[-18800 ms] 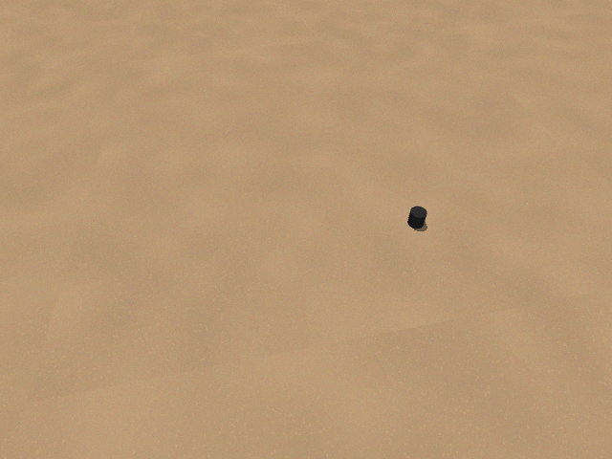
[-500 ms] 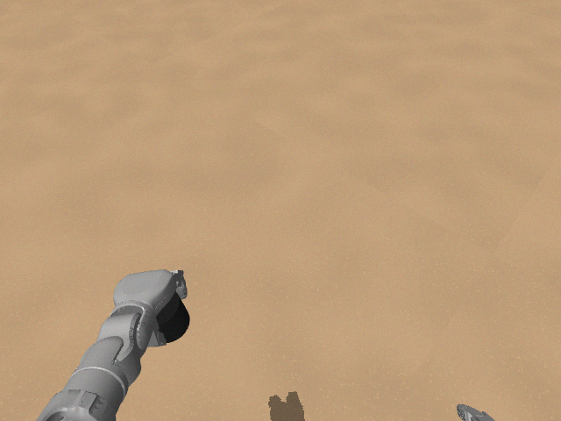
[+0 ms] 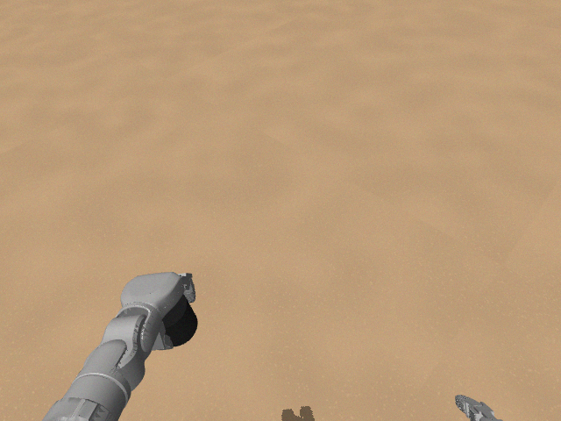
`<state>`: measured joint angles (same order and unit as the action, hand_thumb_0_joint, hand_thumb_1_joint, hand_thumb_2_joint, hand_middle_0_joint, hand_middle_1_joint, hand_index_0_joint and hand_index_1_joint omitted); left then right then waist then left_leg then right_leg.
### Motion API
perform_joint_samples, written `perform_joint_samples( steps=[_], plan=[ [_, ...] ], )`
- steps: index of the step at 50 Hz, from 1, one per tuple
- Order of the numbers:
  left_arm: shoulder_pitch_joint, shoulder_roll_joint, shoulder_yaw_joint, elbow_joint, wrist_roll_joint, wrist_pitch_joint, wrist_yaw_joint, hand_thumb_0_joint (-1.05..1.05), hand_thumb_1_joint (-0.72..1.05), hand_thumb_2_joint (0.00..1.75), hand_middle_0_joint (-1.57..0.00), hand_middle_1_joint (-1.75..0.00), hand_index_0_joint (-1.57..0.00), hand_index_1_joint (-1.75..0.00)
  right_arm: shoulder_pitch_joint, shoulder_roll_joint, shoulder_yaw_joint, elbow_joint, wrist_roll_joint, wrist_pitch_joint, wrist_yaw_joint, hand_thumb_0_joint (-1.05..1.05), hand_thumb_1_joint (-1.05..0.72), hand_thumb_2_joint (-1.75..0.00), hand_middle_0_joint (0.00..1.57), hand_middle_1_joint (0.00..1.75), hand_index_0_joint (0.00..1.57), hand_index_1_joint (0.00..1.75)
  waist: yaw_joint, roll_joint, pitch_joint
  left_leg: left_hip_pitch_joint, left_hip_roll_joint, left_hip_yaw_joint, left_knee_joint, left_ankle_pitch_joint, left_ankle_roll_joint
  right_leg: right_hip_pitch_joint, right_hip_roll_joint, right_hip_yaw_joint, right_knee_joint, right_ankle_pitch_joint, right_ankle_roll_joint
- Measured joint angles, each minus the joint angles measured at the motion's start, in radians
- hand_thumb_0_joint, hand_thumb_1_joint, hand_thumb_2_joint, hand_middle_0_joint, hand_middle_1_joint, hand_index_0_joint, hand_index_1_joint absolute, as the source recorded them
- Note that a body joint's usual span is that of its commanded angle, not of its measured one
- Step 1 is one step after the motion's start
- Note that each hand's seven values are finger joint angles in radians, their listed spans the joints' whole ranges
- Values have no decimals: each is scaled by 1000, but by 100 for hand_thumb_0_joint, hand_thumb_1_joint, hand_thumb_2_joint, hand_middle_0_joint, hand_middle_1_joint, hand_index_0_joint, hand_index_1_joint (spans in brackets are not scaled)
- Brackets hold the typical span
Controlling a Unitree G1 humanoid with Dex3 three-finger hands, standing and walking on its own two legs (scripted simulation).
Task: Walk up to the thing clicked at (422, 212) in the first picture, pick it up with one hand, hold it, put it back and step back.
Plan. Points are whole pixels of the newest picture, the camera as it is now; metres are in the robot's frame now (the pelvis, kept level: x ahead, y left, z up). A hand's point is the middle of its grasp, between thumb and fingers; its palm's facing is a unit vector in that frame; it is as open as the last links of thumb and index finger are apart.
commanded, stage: hold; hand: left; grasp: from above
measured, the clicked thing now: (171, 317) +0.31 +0.22 -0.07
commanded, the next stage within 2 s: crouch in 1.14 s
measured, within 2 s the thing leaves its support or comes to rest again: neither
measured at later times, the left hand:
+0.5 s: hand (161, 323) +0.28 +0.22 -0.03, palm faces -0.44 -0.06 -0.90, open 9.7 cm
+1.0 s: hand (158, 318) +0.29 +0.22 -0.02, palm faces -0.43 -0.06 -0.90, open 9.8 cm
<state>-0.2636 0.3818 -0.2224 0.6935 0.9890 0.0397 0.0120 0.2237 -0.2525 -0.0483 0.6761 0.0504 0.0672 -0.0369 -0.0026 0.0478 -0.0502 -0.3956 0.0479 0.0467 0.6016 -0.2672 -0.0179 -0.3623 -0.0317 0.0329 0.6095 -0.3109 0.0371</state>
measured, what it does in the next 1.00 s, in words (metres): stands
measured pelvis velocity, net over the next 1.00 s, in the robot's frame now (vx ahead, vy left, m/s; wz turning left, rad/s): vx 0.00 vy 0.00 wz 0.00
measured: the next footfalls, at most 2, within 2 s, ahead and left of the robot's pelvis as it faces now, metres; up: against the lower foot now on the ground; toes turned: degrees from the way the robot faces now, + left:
none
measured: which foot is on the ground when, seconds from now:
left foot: down 0.00-1.00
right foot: down 0.00-1.00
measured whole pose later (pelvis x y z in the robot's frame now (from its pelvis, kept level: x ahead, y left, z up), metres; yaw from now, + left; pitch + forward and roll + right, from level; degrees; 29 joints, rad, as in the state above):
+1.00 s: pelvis +0.00 +0.00 +0.01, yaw +0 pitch +1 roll +0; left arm -0.24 0.39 -0.22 0.62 0.99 0.03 -0.02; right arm 0.19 -0.24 -0.04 0.68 0.06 0.09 -0.05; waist 0.02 0.05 -0.01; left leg -0.28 0.04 0.05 0.48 -0.21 -0.02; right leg -0.26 -0.03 0.03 0.50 -0.26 0.04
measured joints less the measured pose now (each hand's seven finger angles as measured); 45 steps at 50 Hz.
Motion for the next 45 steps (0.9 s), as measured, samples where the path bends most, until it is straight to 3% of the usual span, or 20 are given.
perform_joint_samples(
  steps=[21, 32, 45],
  plan=[
    [24, 0, -2, -56, -3, 0, -28, 2, 3, 62, -65, -85, -59, -81, -29, -2, 10, -5, 8, 10, -10, 1, -91, -90, 20, 30, 20, 30, 11, 3, 25, 70, 0, 1, -73, 42, -5, 61, 2, 0, -56, 33, -6],
    [33, 10, -10, -83, -10, 1, -67, 2, 3, 62, -65, -85, -59, -81, -38, 3, 17, -14, 14, 14, -14, 1, -91, -90, 20, 30, 20, 30, 16, 3, 30, 102, -3, 6, -102, 53, -2, 91, -1, 3, -84, 45, -4],
    [34, 6, -4, -79, 7, -17, -41, 2, 2, 63, -65, -85, -59, -81, -41, 7, 15, -7, 10, 13, -14, 1, -91, -90, 20, 30, 20, 30, 21, 0, 45, 105, -5, 4, -114, 57, -1, 98, -3, 1, -100, 51, -2]
  ],
)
